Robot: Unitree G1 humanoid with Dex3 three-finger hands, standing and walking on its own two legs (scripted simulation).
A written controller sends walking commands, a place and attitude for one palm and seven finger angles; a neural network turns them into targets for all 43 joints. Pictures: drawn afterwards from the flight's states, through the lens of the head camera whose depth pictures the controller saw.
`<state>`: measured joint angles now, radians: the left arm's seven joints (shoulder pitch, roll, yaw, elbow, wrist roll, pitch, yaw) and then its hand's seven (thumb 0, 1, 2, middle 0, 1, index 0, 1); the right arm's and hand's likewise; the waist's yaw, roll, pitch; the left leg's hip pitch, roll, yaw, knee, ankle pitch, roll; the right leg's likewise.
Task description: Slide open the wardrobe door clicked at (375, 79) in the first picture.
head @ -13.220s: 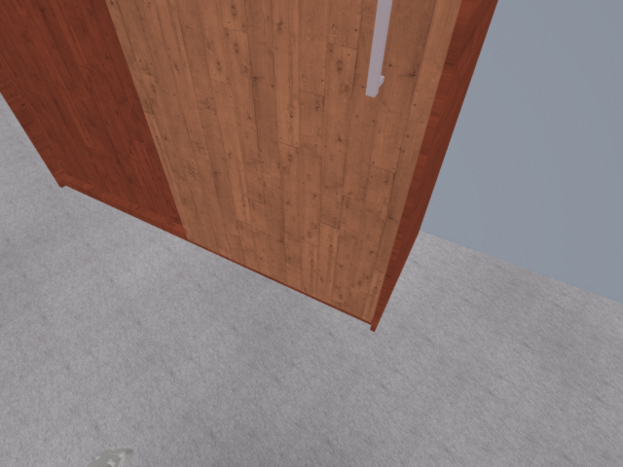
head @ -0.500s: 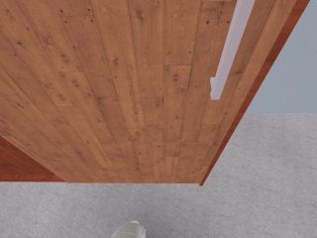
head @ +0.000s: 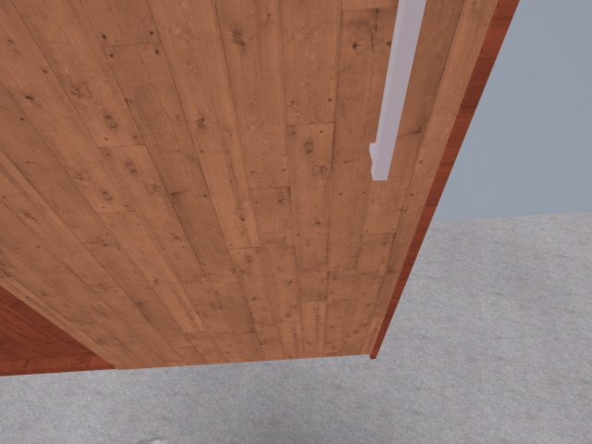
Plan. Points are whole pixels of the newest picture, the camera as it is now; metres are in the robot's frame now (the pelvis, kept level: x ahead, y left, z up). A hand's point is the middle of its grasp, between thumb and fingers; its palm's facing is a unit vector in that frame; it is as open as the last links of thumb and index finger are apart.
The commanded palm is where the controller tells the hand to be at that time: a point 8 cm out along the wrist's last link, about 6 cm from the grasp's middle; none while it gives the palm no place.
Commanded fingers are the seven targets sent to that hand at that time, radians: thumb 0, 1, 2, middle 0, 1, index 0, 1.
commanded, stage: come to a stop and stand still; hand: right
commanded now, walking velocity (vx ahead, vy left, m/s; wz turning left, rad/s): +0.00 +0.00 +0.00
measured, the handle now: (390, 87) +0.44 -0.10 +0.26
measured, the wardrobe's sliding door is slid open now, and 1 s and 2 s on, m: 0.00 0.00 0.00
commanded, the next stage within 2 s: look again from close up in 0.68 s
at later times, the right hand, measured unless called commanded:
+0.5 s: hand out of the picture -0.03 -0.16 -0.17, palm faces +0.03 +0.99 -0.13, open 7.4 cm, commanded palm none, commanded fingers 0.00 -0.90 -0.90 0.20 0.30 0.20 0.30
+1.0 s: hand out of the picture +0.02 -0.20 -0.16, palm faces +0.00 +0.97 -0.24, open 7.4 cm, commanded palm none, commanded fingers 0.00 -0.90 -0.90 0.20 0.30 0.20 0.30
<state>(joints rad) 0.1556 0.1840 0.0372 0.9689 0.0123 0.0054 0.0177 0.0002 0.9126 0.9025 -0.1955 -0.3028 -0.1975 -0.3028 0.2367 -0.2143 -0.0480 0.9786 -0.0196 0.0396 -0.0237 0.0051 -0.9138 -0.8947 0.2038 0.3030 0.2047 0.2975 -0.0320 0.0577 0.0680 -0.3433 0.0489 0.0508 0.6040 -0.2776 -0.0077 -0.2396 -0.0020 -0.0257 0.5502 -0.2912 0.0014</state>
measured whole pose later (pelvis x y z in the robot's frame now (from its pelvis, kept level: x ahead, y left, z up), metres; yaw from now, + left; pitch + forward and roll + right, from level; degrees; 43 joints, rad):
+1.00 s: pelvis -0.03 -0.01 +0.00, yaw +2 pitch -3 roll +0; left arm 0.29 0.17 0.02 1.01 0.01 0.00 0.02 0.01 0.92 0.90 -0.20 -0.30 -0.20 -0.30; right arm 0.30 -0.18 0.00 0.99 -0.02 -0.01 -0.05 0.01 -0.91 -0.90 0.20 0.30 0.20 0.30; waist 0.01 -0.02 -0.01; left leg -0.22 0.01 -0.01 0.57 -0.30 -0.01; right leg -0.25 0.00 -0.06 0.56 -0.27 -0.03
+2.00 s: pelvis -0.05 -0.01 -0.03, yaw +0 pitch +4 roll +0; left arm 0.16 0.26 0.04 0.51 -0.03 -0.24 -0.02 0.01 0.91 0.90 -0.20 -0.30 -0.20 -0.30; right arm 0.44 -0.26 -0.17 0.06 0.26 -0.40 0.36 0.01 -0.70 -0.81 0.21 0.43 0.22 0.43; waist 0.03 0.03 -0.11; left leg -0.53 0.01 0.01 0.87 -0.41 0.00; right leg -0.57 -0.01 -0.04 0.87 -0.37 -0.02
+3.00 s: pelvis -0.02 +0.00 +0.00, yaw -3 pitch -3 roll +1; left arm 0.18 0.25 -0.10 0.58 -0.09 -0.29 0.10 0.01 0.90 0.90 -0.20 -0.30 -0.20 -0.30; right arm -0.02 -0.52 -0.47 -0.07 0.39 0.22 0.48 0.00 0.44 -0.32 0.30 1.16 0.30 1.16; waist -0.07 -0.05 -0.03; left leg -0.16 0.01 0.07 0.53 -0.32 0.01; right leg -0.24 0.00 0.02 0.58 -0.28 -0.01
